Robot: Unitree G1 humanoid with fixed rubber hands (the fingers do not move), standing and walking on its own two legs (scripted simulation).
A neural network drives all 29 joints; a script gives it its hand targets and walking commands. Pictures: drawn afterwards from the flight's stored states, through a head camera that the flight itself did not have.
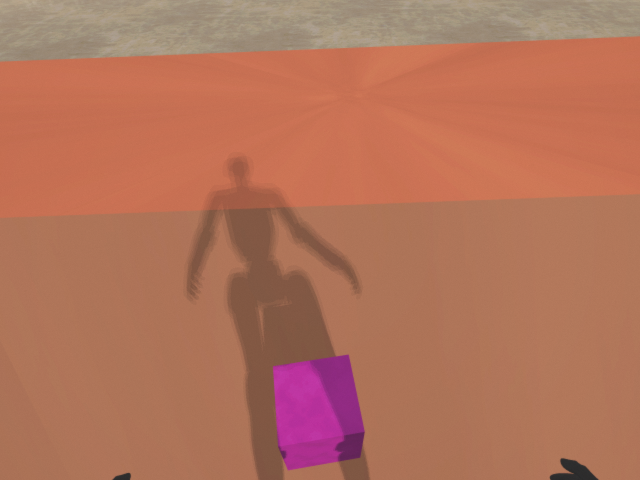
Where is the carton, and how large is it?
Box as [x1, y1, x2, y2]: [273, 355, 364, 469]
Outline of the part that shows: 348,355 273,366 278,447 288,469 359,457 364,431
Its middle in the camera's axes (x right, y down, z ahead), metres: -0.01 +0.50 +1.08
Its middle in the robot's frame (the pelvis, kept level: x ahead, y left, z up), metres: +0.42 +0.05 -0.66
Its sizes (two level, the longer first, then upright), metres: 0.210 0.200 0.250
